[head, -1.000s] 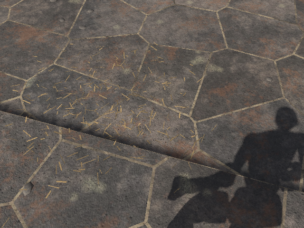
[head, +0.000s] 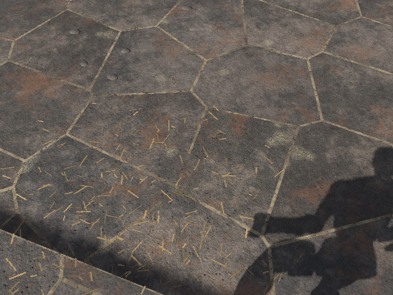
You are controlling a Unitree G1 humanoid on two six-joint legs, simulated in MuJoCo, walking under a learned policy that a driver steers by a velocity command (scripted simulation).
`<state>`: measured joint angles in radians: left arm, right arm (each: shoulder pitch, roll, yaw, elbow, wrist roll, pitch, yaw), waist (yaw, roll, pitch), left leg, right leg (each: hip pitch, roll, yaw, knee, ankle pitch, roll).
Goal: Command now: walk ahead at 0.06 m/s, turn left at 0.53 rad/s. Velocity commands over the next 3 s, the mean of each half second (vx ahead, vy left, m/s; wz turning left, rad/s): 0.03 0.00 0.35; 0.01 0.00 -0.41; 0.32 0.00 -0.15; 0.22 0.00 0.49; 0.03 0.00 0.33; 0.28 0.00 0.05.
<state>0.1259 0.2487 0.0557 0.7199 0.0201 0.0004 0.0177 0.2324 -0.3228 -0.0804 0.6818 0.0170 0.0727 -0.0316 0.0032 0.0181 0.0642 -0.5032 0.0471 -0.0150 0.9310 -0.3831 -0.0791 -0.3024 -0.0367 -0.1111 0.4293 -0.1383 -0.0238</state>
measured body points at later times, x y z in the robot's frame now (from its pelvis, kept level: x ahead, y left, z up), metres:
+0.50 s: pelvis +0.02 +0.03 +0.00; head +0.03 +0.04 +0.44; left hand +0.08 +0.32 -0.13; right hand +0.23 -0.17 -0.09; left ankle +0.02 +0.13 -0.74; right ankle +0.04 -0.11 -0.73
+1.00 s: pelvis -0.01 +0.00 +0.00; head +0.03 -0.01 +0.44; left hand +0.18 +0.26 -0.10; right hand +0.10 -0.29 -0.11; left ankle +0.02 +0.13 -0.74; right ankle -0.02 -0.12 -0.71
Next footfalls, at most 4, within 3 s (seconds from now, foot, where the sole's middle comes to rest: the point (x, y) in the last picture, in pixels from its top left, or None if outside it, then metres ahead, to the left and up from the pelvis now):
0.12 left None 0.06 0.13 -0.78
0.50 right None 0.08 -0.10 -0.78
1.06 right None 0.01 -0.12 -0.78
1.56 left None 0.33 0.05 -0.77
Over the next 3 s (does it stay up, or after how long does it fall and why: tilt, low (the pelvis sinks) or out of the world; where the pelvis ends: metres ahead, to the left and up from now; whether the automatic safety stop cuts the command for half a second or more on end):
stays up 0.53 -0.13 -0.08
